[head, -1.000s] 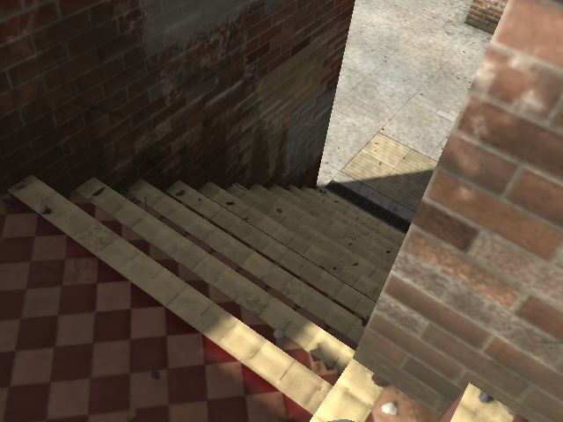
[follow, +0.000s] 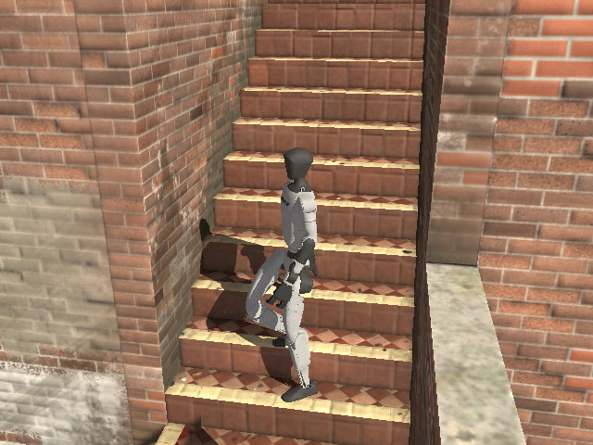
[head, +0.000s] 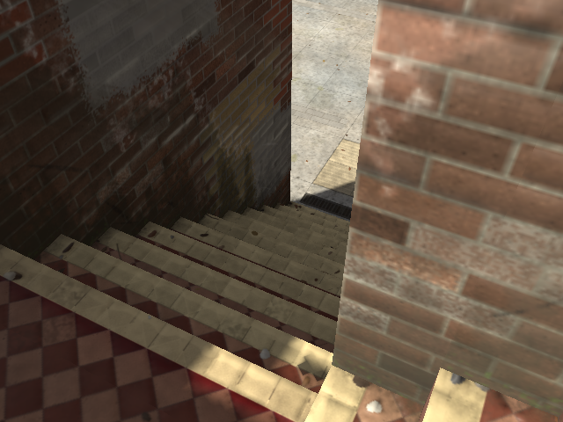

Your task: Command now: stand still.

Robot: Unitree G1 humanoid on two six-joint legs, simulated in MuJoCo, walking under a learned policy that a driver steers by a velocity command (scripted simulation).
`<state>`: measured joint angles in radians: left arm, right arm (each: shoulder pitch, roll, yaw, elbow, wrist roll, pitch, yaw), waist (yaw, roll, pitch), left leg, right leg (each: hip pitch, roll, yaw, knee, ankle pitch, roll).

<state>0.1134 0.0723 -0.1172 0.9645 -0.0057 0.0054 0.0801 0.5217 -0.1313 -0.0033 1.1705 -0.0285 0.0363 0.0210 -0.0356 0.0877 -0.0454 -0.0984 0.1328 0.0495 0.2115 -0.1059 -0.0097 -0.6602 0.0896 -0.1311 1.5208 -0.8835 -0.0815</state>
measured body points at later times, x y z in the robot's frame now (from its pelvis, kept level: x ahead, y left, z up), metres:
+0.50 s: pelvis -0.03 +0.02 -0.01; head -0.06 +0.03 +0.44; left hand +0.08 +0.20 -0.15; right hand -0.20 -0.15 -0.15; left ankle -0.02 +0.13 -0.76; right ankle -0.03 -0.09 -0.57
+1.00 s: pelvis +0.07 +0.01 -0.02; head +0.05 +0.01 +0.43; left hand +0.29 +0.18 -0.11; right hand -0.10 -0.19 -0.16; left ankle -0.02 +0.12 -0.76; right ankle +0.11 -0.11 -0.48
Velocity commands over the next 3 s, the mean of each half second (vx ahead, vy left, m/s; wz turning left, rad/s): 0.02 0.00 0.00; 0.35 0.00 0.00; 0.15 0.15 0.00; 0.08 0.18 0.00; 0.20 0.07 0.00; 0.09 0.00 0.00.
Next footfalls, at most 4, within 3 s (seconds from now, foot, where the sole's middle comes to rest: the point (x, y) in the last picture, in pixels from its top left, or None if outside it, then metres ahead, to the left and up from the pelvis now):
1.08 right None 0.21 -0.15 -0.61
1.50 left None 0.40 0.06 -0.78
1.66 left None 0.38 0.14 -0.98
1.66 right None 0.44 -0.04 -0.80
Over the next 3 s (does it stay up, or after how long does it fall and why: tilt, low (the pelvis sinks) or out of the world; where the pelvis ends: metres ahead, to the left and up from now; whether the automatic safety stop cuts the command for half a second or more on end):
stays up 0.65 0.50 -0.23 its command is cut before an obstacle after 1.0 s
